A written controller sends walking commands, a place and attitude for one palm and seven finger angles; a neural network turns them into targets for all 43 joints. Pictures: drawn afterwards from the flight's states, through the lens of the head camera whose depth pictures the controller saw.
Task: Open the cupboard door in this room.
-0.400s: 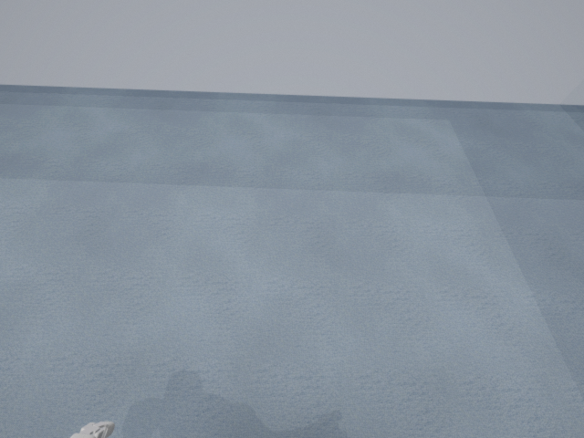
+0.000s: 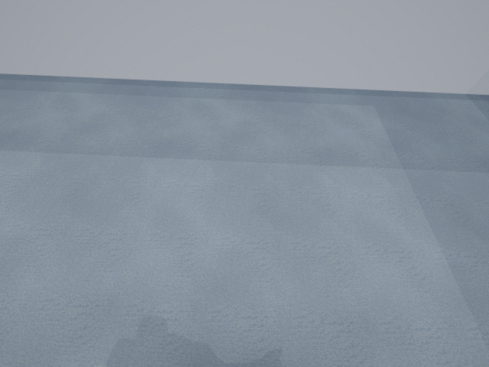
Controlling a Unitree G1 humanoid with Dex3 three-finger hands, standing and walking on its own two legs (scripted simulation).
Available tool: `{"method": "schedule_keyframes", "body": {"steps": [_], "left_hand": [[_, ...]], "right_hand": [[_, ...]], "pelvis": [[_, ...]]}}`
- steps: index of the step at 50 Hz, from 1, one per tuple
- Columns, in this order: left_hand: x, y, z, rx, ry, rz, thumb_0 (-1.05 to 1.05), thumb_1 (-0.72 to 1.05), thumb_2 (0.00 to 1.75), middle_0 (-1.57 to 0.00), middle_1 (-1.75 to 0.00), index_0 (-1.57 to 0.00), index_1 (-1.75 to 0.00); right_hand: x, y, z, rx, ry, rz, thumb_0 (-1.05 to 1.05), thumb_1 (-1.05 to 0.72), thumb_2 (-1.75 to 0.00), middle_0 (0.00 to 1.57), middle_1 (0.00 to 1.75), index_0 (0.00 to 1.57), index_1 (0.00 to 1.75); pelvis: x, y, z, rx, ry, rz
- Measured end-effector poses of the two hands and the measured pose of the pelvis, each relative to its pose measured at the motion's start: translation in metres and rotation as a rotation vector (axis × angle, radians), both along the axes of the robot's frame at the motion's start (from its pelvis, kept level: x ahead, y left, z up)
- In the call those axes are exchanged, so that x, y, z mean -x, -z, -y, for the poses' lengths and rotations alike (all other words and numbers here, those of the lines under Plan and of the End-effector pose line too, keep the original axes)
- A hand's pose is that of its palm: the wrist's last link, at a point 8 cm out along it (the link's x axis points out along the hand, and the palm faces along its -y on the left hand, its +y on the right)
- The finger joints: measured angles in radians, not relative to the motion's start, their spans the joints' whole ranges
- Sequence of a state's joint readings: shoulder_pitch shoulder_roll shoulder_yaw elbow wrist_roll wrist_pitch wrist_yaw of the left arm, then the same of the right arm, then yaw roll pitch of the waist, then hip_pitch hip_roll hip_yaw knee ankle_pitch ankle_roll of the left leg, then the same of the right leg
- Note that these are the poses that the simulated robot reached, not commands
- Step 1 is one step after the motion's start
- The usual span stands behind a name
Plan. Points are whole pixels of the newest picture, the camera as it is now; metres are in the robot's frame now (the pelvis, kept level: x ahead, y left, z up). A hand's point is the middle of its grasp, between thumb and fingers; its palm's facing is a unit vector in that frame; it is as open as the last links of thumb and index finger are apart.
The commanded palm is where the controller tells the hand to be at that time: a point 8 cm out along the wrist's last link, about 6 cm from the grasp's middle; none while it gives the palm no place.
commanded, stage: stand and wait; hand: left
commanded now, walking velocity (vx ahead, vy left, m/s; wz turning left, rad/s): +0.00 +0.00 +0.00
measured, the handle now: out of the picture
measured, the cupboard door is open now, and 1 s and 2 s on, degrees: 0 0 0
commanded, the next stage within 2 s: turn or walk to find it in 0.50 s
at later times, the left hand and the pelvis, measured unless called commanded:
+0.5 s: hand out of the picture +0.06 +0.24 -0.15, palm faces -0.03 -0.94 -0.34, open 7.4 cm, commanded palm none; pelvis -0.02 -0.01 +0.00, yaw +0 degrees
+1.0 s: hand out of the picture +0.01 +0.22 -0.18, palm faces +0.12 -0.96 -0.24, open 7.4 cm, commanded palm none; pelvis -0.04 +0.01 -0.01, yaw +8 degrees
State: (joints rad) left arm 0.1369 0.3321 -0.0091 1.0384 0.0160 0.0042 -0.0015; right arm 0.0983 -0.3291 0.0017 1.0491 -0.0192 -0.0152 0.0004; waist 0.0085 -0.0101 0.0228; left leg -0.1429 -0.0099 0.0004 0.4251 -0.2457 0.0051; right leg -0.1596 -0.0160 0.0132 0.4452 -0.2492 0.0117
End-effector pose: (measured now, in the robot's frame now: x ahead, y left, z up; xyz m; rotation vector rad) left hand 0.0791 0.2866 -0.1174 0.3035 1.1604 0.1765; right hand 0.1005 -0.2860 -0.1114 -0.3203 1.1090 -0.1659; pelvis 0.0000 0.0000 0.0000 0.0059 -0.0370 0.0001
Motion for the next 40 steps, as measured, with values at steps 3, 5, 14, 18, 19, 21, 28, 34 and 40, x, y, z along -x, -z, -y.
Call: {"method": "schedule_keyframes", "body": {"steps": [3,5,14,18,19,21,28,34,40], "left_hand": [[0.009,0.001,-0.001,-0.005,-0.006,-0.022,0.01,0.91,0.9,-0.2,-0.3,-0.2,-0.3],[0.015,0.0,-0.002,-0.009,-0.01,-0.036,0.01,0.91,0.9,-0.2,-0.3,-0.2,-0.3],[0.028,-0.002,-0.003,-0.024,-0.015,-0.058,0.01,0.91,0.9,-0.2,-0.3,-0.2,-0.3],[0.029,-0.003,-0.002,-0.025,-0.009,-0.054,0.01,0.91,0.9,-0.2,-0.3,-0.2,-0.3],[0.029,-0.003,-0.001,-0.025,-0.008,-0.053,0.01,0.91,0.9,-0.2,-0.3,-0.2,-0.3],[0.029,-0.004,0.0,-0.024,-0.006,-0.05,0.01,0.91,0.9,-0.2,-0.3,-0.2,-0.3],[0.028,-0.003,0.003,-0.018,-0.001,-0.04,0.01,0.91,0.9,-0.2,-0.3,-0.2,-0.3],[0.03,0.001,0.007,-0.012,-0.034,-0.027,0.01,0.91,0.9,-0.2,-0.3,-0.2,-0.3],[0.049,0.017,0.019,0.036,-0.079,-0.038,0.01,0.91,0.9,-0.2,-0.3,-0.2,-0.3]], "right_hand": [[0.013,0.002,0.005,0.006,0.012,-0.032,0.01,-0.9,-0.9,0.2,0.3,0.2,0.3],[0.021,0.003,0.008,0.009,0.02,-0.051,0.01,-0.9,-0.9,0.2,0.3,0.2,0.3],[0.048,0.006,0.017,0.01,0.042,-0.101,0.01,-0.9,-0.9,0.2,0.3,0.2,0.3],[0.054,0.007,0.017,0.005,0.045,-0.106,0.01,-0.9,-0.9,0.2,0.3,0.2,0.3],[0.055,0.007,0.017,0.004,0.045,-0.106,0.01,-0.9,-0.9,0.2,0.3,0.2,0.3],[0.056,0.008,0.017,0.002,0.045,-0.105,0.01,-0.9,-0.9,0.2,0.3,0.2,0.3],[0.058,0.008,0.016,-0.004,0.043,-0.104,0.01,-0.9,-0.9,0.2,0.3,0.2,0.3],[0.057,0.013,0.01,-0.008,0.024,-0.121,0.01,-0.9,-0.9,0.2,0.3,0.2,0.3],[0.059,0.025,-0.015,-0.046,-0.001,-0.152,0.01,-0.9,-0.9,0.2,0.3,0.2,0.3]], "pelvis": [[0.003,-0.001,0.002,0.001,0.0,0.002],[0.004,-0.001,0.003,0.001,0.001,0.003],[0.012,-0.002,0.007,0.0,0.002,0.01],[0.016,-0.002,0.008,0.001,0.003,0.009],[0.016,-0.003,0.008,0.001,0.003,0.009],[0.018,-0.003,0.009,0.001,0.004,0.008],[0.02,-0.003,0.009,0.001,0.001,0.004],[0.022,0.001,0.009,0.003,-0.029,-0.008],[0.026,0.009,0.004,0.017,-0.069,-0.02]]}}
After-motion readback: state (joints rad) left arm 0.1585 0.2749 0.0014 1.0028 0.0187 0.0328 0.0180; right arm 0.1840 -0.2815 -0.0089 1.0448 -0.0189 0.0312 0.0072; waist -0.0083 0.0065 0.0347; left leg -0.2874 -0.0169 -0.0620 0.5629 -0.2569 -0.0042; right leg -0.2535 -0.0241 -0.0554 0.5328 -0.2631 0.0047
